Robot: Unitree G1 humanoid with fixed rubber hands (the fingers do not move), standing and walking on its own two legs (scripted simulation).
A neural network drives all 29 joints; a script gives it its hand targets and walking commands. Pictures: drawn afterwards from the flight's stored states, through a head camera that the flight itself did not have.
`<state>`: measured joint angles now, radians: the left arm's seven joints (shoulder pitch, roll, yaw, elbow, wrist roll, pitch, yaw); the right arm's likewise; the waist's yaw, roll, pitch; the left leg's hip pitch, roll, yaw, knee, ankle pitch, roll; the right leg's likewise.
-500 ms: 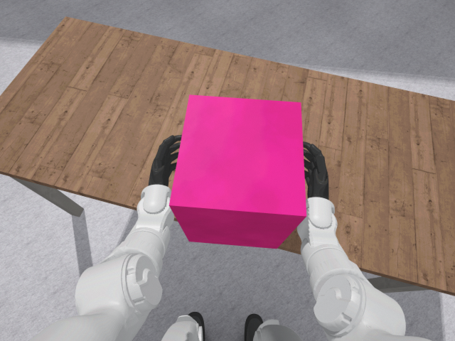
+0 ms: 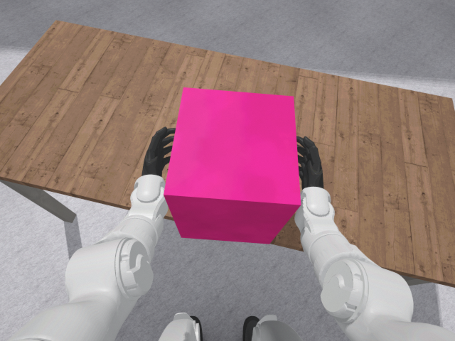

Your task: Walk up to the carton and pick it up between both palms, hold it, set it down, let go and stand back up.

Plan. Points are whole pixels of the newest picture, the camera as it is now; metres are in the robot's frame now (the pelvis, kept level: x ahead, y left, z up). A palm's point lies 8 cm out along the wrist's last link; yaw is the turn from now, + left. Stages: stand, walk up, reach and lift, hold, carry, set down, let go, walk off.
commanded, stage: set down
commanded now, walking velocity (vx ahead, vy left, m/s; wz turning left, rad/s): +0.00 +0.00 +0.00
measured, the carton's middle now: (231, 174) +0.42 +0.01 -0.05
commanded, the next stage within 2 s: none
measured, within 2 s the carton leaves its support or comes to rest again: neither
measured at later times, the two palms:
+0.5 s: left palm (121, 147) +0.43 +0.20 +0.03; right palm (347, 157) +0.41 -0.19 +0.04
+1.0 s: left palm (96, 136) +0.42 +0.22 +0.08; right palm (360, 143) +0.41 -0.20 +0.08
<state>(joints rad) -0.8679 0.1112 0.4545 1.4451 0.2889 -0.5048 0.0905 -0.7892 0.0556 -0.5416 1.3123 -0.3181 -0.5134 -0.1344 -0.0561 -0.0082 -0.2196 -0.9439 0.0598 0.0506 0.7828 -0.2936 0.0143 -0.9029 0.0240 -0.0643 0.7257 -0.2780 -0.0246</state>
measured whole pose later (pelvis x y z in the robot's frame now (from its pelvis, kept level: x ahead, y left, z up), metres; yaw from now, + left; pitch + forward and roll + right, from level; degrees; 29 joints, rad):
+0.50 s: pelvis -0.01 +0.01 -0.01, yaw +0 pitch +26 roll -2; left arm -1.02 0.28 -0.09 1.60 -0.30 -0.46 0.02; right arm -0.95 -0.22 0.01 1.45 0.29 -0.39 -0.04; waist -0.05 0.02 -0.28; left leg -0.99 0.04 0.04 0.82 -0.29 0.02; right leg -0.94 0.02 -0.05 0.76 -0.27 -0.01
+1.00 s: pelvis -0.01 +0.00 +0.01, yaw +0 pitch +21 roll -2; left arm -0.96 0.34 -0.11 1.44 -0.34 -0.32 0.00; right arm -0.90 -0.24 0.11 1.31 0.42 -0.26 -0.07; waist -0.04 0.00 -0.26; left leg -0.83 0.04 0.02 0.71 -0.25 0.01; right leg -0.80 0.03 -0.05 0.66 -0.23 -0.02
